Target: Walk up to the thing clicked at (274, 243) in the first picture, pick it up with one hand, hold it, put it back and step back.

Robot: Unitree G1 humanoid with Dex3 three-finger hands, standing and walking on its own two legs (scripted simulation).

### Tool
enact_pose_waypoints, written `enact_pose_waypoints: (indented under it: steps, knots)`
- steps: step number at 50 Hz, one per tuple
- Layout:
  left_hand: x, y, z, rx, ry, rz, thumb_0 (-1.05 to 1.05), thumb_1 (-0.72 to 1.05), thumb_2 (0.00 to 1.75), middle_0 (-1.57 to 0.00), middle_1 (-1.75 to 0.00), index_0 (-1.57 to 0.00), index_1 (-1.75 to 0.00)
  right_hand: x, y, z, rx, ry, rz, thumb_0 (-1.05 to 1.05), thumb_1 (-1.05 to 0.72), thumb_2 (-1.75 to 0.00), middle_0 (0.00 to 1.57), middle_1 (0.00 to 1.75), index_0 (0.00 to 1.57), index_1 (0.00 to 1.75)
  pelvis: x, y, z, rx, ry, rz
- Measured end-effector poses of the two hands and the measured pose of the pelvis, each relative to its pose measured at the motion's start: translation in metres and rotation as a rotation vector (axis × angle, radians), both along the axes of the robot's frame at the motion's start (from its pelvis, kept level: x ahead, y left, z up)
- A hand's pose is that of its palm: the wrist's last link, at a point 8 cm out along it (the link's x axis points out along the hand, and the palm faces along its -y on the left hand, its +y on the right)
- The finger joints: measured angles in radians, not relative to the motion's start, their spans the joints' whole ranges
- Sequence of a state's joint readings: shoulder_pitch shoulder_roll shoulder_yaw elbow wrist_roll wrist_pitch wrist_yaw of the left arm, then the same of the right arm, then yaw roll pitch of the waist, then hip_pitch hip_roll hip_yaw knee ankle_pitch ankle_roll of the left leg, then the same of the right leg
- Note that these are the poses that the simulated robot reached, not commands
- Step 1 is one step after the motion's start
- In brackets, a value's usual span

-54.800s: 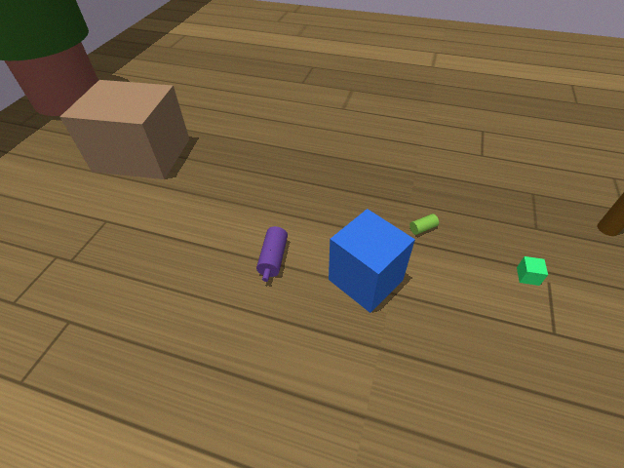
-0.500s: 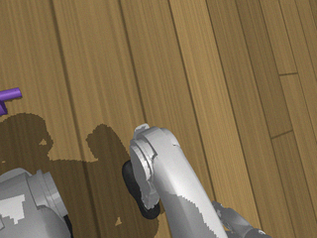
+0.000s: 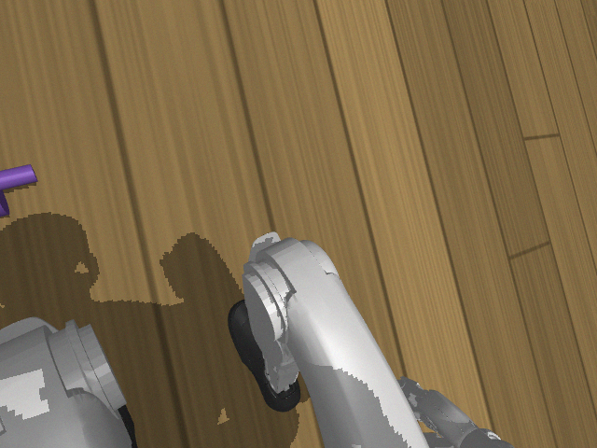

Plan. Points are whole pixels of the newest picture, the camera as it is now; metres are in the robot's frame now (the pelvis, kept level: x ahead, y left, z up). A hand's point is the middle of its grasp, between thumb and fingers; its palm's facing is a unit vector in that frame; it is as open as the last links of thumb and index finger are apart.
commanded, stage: settle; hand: left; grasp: from above
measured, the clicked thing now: out of the picture +0.47 +0.29 -0.27
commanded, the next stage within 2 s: lift in 0.82 s
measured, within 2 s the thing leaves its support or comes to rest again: leaves its support in 0.24 s
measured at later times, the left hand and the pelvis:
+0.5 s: hand out of the picture +0.46 +0.33 -0.17, palm faces -0.41 -0.06 -0.91, open 11.2 cm; pelvis +0.01 +0.00 +0.01, yaw +3 degrees
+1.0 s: hand out of the picture +0.46 +0.33 -0.10, palm faces -0.45 -0.05 -0.89, open 11.4 cm; pelvis -0.01 +0.00 +0.04, yaw +6 degrees
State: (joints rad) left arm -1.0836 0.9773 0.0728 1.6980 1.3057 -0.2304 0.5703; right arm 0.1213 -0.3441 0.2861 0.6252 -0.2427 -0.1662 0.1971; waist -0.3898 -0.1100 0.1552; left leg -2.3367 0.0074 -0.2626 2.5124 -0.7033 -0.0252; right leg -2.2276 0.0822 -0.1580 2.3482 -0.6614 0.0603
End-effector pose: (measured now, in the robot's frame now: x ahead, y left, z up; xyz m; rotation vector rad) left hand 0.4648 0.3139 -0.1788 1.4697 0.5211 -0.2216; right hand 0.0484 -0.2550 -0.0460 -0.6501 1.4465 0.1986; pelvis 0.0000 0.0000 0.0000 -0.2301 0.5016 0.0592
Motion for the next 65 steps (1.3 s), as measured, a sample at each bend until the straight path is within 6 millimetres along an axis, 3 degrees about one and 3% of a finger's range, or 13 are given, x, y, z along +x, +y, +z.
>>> enact_pose_waypoints:
  steps: [14, 32, 54, 65]
  knots:
    - [0.000, 0.010, 0.012, 0.013, -0.024, 0.004, 0.00, -0.15, 0.55, -0.57, -0.64, -0.60, -0.59, 0.005, -0.004, -0.001, -0.007, 0.000, -0.028, 0.00, -0.92, -0.90, 0.20, 0.30, 0.20, 0.30, 0.003, 0.000, 0.001, 0.000, 0.024, 0.007]
    - [0.000, 0.013, 0.096, 0.050, -0.010, -0.011, 0.00, -0.14, 0.48, -0.62, -0.57, -0.65, -0.51, 0.048, -0.001, -0.011, 0.063, -0.110, -0.108, 0.00, -0.92, -0.90, 0.20, 0.30, 0.20, 0.30, 0.002, -0.001, 0.023, 0.036, 0.087, 0.049]
    - [-0.006, 0.013, 0.143, 0.033, 0.007, -0.019, 0.00, -0.18, 0.57, -0.58, -0.65, -0.61, -0.60, 0.012, -0.013, 0.007, -0.020, -0.050, -0.218, 0.00, -0.92, -0.91, 0.20, 0.30, 0.20, 0.30, -0.006, -0.004, 0.045, 0.060, 0.106, 0.071]
    - [-0.032, 0.017, 0.185, 0.010, 0.031, -0.013, 0.00, -0.17, 0.56, -0.57, -0.67, -0.59, -0.63, 0.029, -0.004, 0.021, 0.021, -0.080, -0.251, 0.00, -0.92, -0.91, 0.20, 0.30, 0.21, 0.30, -0.006, -0.003, 0.075, 0.078, 0.122, 0.086]
